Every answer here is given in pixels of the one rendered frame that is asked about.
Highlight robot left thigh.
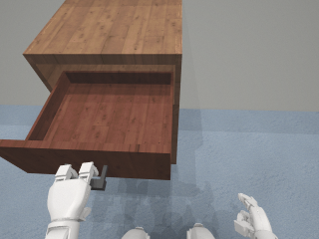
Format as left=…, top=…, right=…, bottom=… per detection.
left=122, top=229, right=151, bottom=239

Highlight robot right shin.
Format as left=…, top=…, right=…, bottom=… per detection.
left=193, top=223, right=203, bottom=228

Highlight left robot forearm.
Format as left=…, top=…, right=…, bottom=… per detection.
left=45, top=219, right=80, bottom=239

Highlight cabinet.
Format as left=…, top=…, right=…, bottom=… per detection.
left=22, top=0, right=182, bottom=164

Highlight robot right hand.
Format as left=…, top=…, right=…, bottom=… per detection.
left=233, top=193, right=272, bottom=239

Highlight handle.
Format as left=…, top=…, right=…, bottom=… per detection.
left=64, top=163, right=109, bottom=191

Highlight robot left hand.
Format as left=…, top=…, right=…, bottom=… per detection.
left=47, top=161, right=99, bottom=222

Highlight drawer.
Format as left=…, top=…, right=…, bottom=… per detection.
left=0, top=71, right=174, bottom=180

